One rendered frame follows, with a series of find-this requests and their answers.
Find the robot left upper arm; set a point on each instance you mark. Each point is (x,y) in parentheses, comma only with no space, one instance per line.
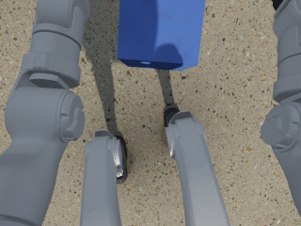
(41,122)

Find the right robot foot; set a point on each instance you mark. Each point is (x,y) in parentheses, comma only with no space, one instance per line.
(169,114)

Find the robot left forearm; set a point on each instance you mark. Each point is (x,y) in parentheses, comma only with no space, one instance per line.
(57,37)

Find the right robot shin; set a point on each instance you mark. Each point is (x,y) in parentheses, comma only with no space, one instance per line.
(187,114)

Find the robot right upper arm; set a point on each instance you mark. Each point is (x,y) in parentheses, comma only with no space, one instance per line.
(281,131)

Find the carton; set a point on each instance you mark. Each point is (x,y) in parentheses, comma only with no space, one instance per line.
(160,34)

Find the right robot hand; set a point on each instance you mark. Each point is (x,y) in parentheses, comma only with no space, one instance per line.
(276,3)

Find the robot right forearm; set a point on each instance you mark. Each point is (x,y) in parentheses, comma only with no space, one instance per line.
(287,27)

